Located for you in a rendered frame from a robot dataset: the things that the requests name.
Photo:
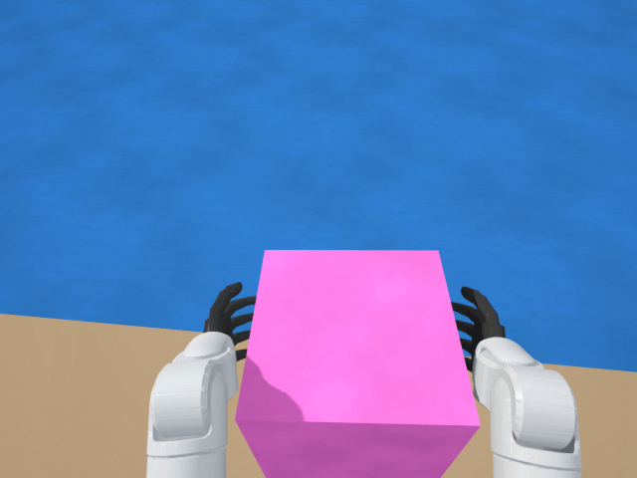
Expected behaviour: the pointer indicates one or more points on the left robot forearm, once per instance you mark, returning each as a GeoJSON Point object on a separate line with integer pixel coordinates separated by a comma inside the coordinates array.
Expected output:
{"type": "Point", "coordinates": [187, 424]}

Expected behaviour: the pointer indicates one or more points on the right robot forearm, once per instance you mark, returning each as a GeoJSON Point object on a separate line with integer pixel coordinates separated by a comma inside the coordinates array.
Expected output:
{"type": "Point", "coordinates": [533, 413]}

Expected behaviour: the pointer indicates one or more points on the carton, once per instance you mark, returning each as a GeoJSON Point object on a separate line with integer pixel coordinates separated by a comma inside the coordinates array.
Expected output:
{"type": "Point", "coordinates": [354, 367]}

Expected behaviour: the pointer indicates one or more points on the robot left hand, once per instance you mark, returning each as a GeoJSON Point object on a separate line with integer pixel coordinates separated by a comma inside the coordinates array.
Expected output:
{"type": "Point", "coordinates": [220, 316]}

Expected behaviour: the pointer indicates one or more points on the robot right hand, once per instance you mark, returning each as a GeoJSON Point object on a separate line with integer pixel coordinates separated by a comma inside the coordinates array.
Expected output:
{"type": "Point", "coordinates": [485, 318]}

